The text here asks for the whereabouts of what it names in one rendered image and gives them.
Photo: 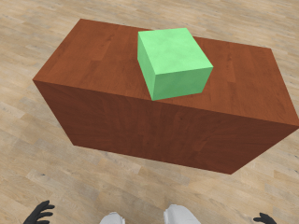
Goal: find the robot right thigh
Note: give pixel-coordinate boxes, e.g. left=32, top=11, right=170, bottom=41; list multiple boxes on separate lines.
left=164, top=205, right=201, bottom=224

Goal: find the carton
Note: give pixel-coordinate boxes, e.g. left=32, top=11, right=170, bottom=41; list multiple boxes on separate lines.
left=137, top=28, right=213, bottom=101

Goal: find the left robot hand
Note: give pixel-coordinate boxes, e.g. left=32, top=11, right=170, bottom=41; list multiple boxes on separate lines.
left=22, top=200, right=55, bottom=224

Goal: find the robot thigh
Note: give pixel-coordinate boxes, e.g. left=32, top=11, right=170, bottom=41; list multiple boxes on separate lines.
left=164, top=205, right=201, bottom=224
left=99, top=214, right=125, bottom=224

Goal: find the robot left thigh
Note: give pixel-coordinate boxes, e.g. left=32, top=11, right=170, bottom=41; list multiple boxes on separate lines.
left=99, top=214, right=125, bottom=224

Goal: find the right robot hand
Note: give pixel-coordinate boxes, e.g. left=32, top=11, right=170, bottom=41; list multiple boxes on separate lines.
left=253, top=212, right=277, bottom=224

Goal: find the pedestal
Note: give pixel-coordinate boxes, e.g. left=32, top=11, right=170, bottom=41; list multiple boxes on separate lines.
left=32, top=19, right=299, bottom=175

